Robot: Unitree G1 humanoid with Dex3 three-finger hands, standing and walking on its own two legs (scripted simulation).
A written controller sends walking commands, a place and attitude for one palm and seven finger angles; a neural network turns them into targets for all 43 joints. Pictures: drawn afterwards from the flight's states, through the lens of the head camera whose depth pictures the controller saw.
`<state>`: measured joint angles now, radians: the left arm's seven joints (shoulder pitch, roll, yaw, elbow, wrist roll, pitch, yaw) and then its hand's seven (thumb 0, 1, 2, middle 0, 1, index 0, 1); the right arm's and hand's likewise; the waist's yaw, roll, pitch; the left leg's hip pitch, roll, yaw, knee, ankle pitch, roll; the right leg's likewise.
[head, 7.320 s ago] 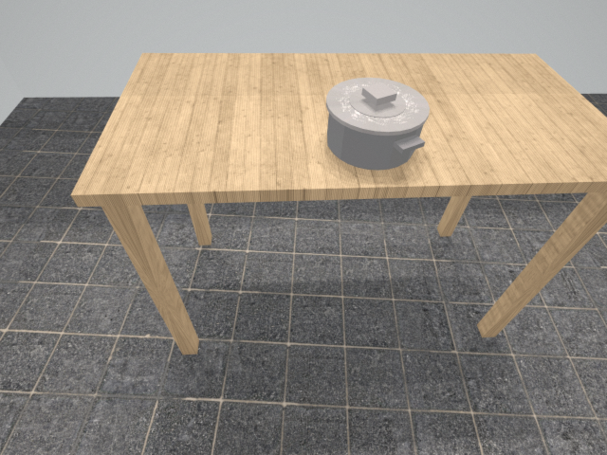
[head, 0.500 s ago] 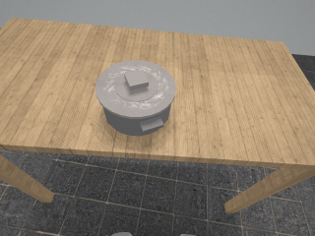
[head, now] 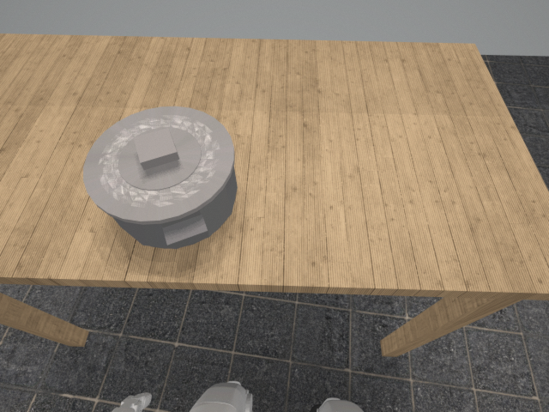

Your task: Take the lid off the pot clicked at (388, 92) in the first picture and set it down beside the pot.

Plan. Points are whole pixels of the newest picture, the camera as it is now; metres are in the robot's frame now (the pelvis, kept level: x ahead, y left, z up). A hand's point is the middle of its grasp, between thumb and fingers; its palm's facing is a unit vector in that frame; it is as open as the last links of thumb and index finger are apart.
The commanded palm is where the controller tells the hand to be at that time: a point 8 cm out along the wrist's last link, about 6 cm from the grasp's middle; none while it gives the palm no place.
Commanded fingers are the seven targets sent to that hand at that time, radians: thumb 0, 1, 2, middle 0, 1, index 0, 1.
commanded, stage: shuffle to correct the standing spot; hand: left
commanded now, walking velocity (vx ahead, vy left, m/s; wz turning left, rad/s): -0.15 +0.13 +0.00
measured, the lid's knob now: (156, 148) +0.42 +0.18 +0.13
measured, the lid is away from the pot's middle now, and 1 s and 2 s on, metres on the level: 0.00 0.00 0.00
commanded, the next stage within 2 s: come to a stop and stand still in 0.06 s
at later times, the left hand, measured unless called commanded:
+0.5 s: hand out of the picture -0.07 +0.23 -0.17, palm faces -0.01 -0.97 -0.25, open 7.4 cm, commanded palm none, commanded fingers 0.00 0.90 0.90 -0.20 -0.30 -0.20 -0.30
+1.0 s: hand out of the picture -0.03 +0.21 -0.19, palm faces -0.06 -0.98 -0.19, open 7.3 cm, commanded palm none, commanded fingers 0.00 0.90 0.90 -0.20 -0.30 -0.20 -0.30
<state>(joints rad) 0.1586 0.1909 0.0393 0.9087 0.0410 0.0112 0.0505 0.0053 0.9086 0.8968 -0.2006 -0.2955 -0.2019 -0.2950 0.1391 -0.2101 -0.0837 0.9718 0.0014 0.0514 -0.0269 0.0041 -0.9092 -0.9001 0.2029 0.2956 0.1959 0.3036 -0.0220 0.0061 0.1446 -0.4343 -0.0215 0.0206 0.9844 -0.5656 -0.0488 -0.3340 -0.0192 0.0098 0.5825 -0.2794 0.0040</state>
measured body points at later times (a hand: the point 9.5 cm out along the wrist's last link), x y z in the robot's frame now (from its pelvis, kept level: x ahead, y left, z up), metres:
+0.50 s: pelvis -0.08 +0.02 +0.01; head -0.04 +0.04 +0.45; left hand -0.06 +0.28 -0.15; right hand -0.01 -0.20 -0.14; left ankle -0.02 +0.08 -0.73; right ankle -0.19 -0.11 -0.72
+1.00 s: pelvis -0.08 +0.04 -0.01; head -0.07 +0.05 +0.44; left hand -0.03 +0.26 -0.17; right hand -0.11 -0.18 -0.17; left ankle -0.06 +0.11 -0.73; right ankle -0.11 -0.11 -0.73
